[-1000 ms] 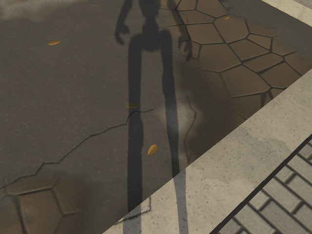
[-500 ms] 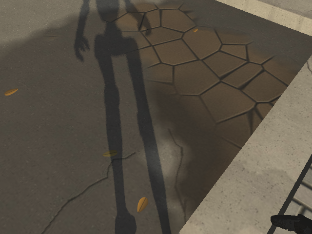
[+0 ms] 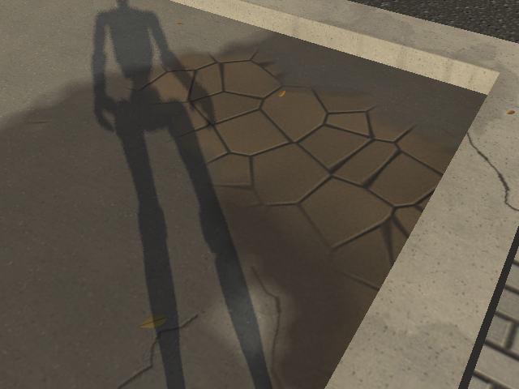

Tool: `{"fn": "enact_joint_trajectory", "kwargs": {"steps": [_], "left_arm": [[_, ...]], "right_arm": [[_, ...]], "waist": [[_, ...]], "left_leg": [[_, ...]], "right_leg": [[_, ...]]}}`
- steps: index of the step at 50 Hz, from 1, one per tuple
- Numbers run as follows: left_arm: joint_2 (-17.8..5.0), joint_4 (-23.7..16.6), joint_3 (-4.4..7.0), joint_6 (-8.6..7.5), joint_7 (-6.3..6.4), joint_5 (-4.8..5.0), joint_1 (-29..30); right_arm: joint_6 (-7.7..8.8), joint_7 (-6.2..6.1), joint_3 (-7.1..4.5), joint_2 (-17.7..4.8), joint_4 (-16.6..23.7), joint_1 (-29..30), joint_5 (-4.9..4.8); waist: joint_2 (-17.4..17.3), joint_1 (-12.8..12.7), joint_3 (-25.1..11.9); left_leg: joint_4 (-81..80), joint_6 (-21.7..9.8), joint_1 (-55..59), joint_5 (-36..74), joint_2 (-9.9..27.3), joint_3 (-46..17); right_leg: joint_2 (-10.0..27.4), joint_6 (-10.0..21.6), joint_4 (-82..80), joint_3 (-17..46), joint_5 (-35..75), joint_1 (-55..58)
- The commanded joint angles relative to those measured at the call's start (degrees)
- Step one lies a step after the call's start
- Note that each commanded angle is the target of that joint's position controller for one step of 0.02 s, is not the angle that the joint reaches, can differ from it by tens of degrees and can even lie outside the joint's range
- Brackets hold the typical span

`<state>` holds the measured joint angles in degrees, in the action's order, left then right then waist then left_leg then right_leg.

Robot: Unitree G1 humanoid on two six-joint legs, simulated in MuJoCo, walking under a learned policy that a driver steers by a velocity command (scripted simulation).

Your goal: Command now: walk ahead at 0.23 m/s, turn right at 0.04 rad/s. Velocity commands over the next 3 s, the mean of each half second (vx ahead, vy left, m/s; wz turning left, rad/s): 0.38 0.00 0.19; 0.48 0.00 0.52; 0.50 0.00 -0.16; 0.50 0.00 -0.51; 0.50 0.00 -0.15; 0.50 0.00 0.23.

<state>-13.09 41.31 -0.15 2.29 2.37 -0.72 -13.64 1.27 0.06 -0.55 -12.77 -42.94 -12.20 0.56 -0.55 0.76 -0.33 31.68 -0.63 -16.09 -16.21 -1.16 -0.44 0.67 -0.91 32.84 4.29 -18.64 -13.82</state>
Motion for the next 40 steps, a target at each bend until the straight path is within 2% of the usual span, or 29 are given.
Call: {"fn": "enact_joint_trajectory", "kwargs": {"steps": [1, 4, 6, 7, 8, 9, 10, 11, 12, 13, 15, 17, 19, 20, 22, 23, 24, 25, 26, 27, 28, 29, 30, 31, 32, 33, 35, 36, 40], "left_arm": [[-8.0, -3.0, 2.30, -1.93, -0.07, 0.54, -1.3], [-9.1, -3.2, 2.76, -3.22, -0.56, 1.43, -1.7], [-7.6, -4.3, 2.31, -3.99, -0.79, 1.78, -0.1], [-6.2, -5.3, 1.91, -4.51, -0.89, 1.89, -0.5], [-5.2, -6.2, 1.79, -5.43, -0.89, 1.73, -0.1], [-5.9, -7.2, 2.13, -6.63, -0.84, 1.87, 0.9], [-7.4, -8.9, 2.53, -7.71, -0.63, 2.51, 5.2], [-7.2, -9.7, 2.56, -8.34, -0.95, 3.48, 7.3], [-6.6, -10.1, 2.31, -8.68, -1.43, 3.33, 8.8], [-5.8, -10.7, 2.09, -8.89, -2.13, 2.81, 9.7], [-4.6, -11.4, 1.46, -8.98, -3.84, 1.81, 9.4], [-2.2, -11.0, 0.56, -8.98, -5.31, 0.79, 9.2], [-5.1, -10.4, 1.63, -8.41, -5.19, 1.40, 6.1], [-6.9, -10.1, 2.38, -8.00, -4.61, 1.80, 4.4], [-10.1, -9.0, 4.36, -7.55, -3.30, 1.96, -1.6], [-11.4, -7.6, 5.30, -7.59, -2.92, 1.80, -8.2], [-15.5, -6.6, 6.03, -7.43, -2.58, 0.91, -15.2], [-18.9, -7.2, 6.27, -7.40, -3.29, -0.50, -13.9], [-15.3, -7.2, 5.69, -7.73, -3.62, 0.50, -9.3], [-12.1, -6.4, 5.07, -7.81, -3.58, 1.62, -6.2], [-10.1, -6.2, 4.62, -7.82, -3.50, 1.07, -3.2], [-8.1, -5.6, 4.35, -7.90, -3.29, 0.47, -0.9], [-7.6, -5.4, 4.34, -8.23, -2.98, -0.53, -0.4], [-8.0, -4.6, 4.62, -8.87, -2.66, -0.42, -0.4], [-7.8, -3.8, 4.77, -9.40, -2.40, -0.11, -1.0], [-8.6, -3.4, 4.98, -10.19, -2.52, -0.49, -1.6], [-9.2, -2.0, 5.43, -10.69, -2.38, -0.19, -3.6], [-9.0, -1.0, 5.55, -10.64, -1.65, 0.42, -4.1], [-9.8, -0.3, 6.00, -9.39, -0.18, 0.52, -4.7]], "right_arm": [[1.84, 0.14, -2.03, -4.7, 2.0, -1.0, -0.65], [3.95, 1.62, -2.60, -4.4, 0.7, -2.3, -1.13], [4.81, 2.33, -3.01, -5.0, -0.7, -4.8, -1.58], [5.25, 2.48, -3.53, -6.9, -1.4, -5.8, -1.75], [5.59, 2.62, -4.41, -9.7, -2.5, -8.8, -2.43], [5.90, 2.86, -5.72, -14.0, -3.4, -14.0, -2.72], [6.24, 2.88, -5.74, -14.1, -3.5, -18.1, -2.06], [6.44, 2.45, -5.14, -12.5, -3.5, -19.2, -1.78], [6.02, 1.70, -4.71, -11.4, -2.8, -18.7, -1.47], [5.12, 0.86, -4.11, -10.1, -2.5, -17.1, -1.50], [2.63, -0.48, -3.07, -7.9, -0.9, -11.4, -1.87], [0.88, -1.25, -3.70, -10.3, 0.4, -7.3, -2.15], [0.90, -1.26, -4.94, -14.6, 0.9, -8.1, -2.46], [1.08, -1.20, -5.07, -14.8, 1.3, -8.1, -2.86], [1.08, -1.17, -4.62, -12.7, 1.5, -8.3, -2.70], [1.07, -1.04, -3.95, -9.9, 2.0, -8.2, -1.94], [0.91, -1.06, -2.46, -4.0, 3.3, -10.8, -0.02], [1.74, -0.97, -2.27, -2.7, 5.8, -17.1, -2.32], [1.65, -1.04, -3.46, -6.8, 4.1, -16.2, -3.98], [1.31, -0.96, -3.95, -8.7, 4.7, -11.4, -3.75], [0.85, -1.08, -4.19, -8.7, 4.3, -9.3, -2.90], [0.42, -0.98, -4.63, -9.0, 4.2, -8.4, -2.24], [0.10, -0.51, -4.63, -8.1, 3.6, -9.0, -2.05], [-0.35, -0.36, -4.64, -7.9, 3.7, -9.2, -1.90], [-0.62, -0.33, -4.57, -7.5, 4.1, -8.0, -1.64], [-0.84, -0.35, -5.40, -9.1, 4.1, -7.0, -1.44], [-0.88, -0.23, -5.34, -8.4, 5.1, -4.7, -0.97], [-0.74, 0.03, -5.89, -8.9, 5.7, -3.0, -1.40], [-0.77, 1.69, -5.83, -8.1, 7.3, 1.1, -1.00]], "waist": [[6.8, 0.0, 4.7], [9.6, 0.9, 5.0], [6.8, 2.0, 5.2], [0.9, 1.1, 5.2], [-7.5, 1.6, 4.7], [-15.4, 3.8, 3.1], [-15.2, 6.6, 2.6], [-7.7, 6.2, 2.3], [-4.0, 5.9, 1.1], [-2.7, 4.6, 2.3], [-3.8, 1.4, 4.9], [-6.2, 0.4, 5.0], [-8.0, -0.9, 2.2], [-7.6, -2.0, 2.3], [-5.7, -5.7, 0.6], [-3.0, -9.0, -3.1], [11.0, -9.1, -9.8], [26.6, -3.9, -11.5], [18.5, -2.6, -5.5], [14.7, -2.7, 1.4], [9.6, -1.7, 2.8], [8.3, -0.6, 3.1], [8.1, 0.1, 0.7], [7.9, 0.3, 0.6], [6.6, -0.1, 0.8], [3.8, 0.2, 1.2], [2.7, -0.5, 1.4], [2.3, 0.1, 3.5], [3.3, -0.9, 2.6]], "left_leg": [[0.9, -1.5, -1.2, -13.1, -2.4, 2.2], [5.9, -1.9, -1.6, -6.3, -2.6, 4.7], [1.7, -3.5, 0.9, -4.9, -0.8, 1.4], [-2.2, -5.3, 2.4, -5.5, 1.6, -4.6], [-7.0, -9.4, 7.6, -3.6, 6.4, -15.6], [-12.2, -17.3, 17.2, 2.7, 14.9, -32.5], [-15.2, -22.6, 25.7, 11.0, 21.8, -43.9], [-13.5, -22.7, 30.3, 12.5, 23.7, -43.0], [-12.6, -20.8, 31.5, 14.9, 22.6, -38.3], [-13.0, -18.3, 29.5, 16.5, 20.9, -33.7], [-17.3, -13.6, 17.7, 11.4, 15.5, -24.6], [-18.7, -10.2, 2.6, 8.2, 8.5, -14.4], [-19.0, -9.4, -2.3, 3.0, 9.4, -15.1], [-18.2, -8.5, -3.3, -0.1, 9.7, -16.1], [-10.4, -5.4, -4.3, 1.2, 7.5, -16.3], [1.1, -3.2, -6.0, 3.2, 4.1, -13.5], [21.9, -0.4, -11.1, -10.3, -1.0, -8.4], [36.3, 0.7, -23.6, -18.2, -4.6, -8.9], [43.7, 0.5, -28.2, -13.1, -0.4, -9.5], [45.5, -0.1, -30.6, -8.4, 2.2, -6.7], [43.6, -0.4, -27.8, -4.3, 4.4, -6.2], [39.7, -0.3, -24.4, -2.1, 5.9, -7.0], [38.7, -0.2, -19.3, 1.0, 5.7, -5.4], [37.7, -0.2, -18.1, 3.5, 6.1, -5.4], [36.4, -0.1, -18.5, 5.1, 6.2, -5.3], [34.4, -0.2, -19.4, 9.1, 6.0, -6.9], [31.3, -0.2, -23.5, 13.0, 5.7, -8.3], [26.6, -0.5, -25.6, 16.7, 5.7, -10.9], [18.4, 0.5, -25.8, 27.6, 5.6, -9.9]], "right_leg": [[2.6, 6.9, -12.1, 5.8, -18.9, -7.5], [6.7, 10.5, -12.5, 11.7, -14.9, -6.1], [4.9, 9.4, -7.6, 9.3, -9.1, -6.8], [0.9, 7.3, -1.8, 4.6, -7.2, -7.8], [-3.1, 4.4, 8.8, -1.3, -3.2, -12.7], [-4.8, 2.2, 22.2, -3.7, -0.9, -23.4], [-4.3, 2.1, 35.9, -0.4, -15.8, -36.3], [-1.4, 2.9, 43.3, 2.2, -15.4, -43.4], [0.3, 3.3, 45.5, 2.4, -12.8, -45.8], [2.2, 3.5, 42.8, 2.3, -10.0, -46.3], [4.7, 2.9, 27.1, 0.7, -5.2, -36.5], [1.1, 1.4, 11.1, -4.0, 4.4, -16.8], [-1.1, -0.2, 7.0, -4.5, 11.3, -4.6], [-1.2, -0.4, 4.8, -4.0, 13.1, -1.1], [-1.3, 0.5, 2.5, -3.8, 11.5, 6.5], [1.0, 1.6, 1.0, -2.4, 9.8, 13.7], [12.4, 4.4, -5.0, 11.6, 0.2, 22.3], [21.5, 12.4, -21.2, 41.7, -17.9, 23.7], [22.1, 14.2, -25.3, 44.7, -35.1, 17.3], [21.3, 12.7, -24.4, 36.4, -28.6, 12.0], [18.4, 11.6, -22.5, 26.4, -17.4, 7.1], [15.6, 10.7, -21.6, 18.2, -8.2, 3.4], [13.4, 10.7, -21.7, 11.4, -0.6, 1.7], [13.3, 11.3, -22.3, 7.8, 4.7, 1.1], [13.7, 12.1, -22.7, 5.5, 8.0, 1.6], [13.9, 12.3, -22.1, 3.9, 10.0, 2.4], [15.7, 13.3, -20.9, 2.6, 12.8, 5.6], [15.7, 11.9, -20.8, 0.5, 12.4, 6.1], [16.2, 11.2, -15.3, -4.6, 10.7, 6.5]]}}
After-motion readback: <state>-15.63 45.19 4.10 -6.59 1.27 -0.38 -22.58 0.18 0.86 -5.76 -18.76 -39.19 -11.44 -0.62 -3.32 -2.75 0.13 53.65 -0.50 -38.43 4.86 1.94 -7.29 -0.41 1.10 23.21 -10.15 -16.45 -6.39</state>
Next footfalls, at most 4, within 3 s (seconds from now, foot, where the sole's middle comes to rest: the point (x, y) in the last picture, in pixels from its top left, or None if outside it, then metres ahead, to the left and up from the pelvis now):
0.48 right None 0.32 -0.17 -0.77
1.10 left None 0.50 0.24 -0.90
1.56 right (239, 303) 0.87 0.11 -0.90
2.06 left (180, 238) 1.14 0.32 -0.90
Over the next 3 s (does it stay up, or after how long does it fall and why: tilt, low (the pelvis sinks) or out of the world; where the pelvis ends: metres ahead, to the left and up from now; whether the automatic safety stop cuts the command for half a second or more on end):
stays up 1.48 0.17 -0.12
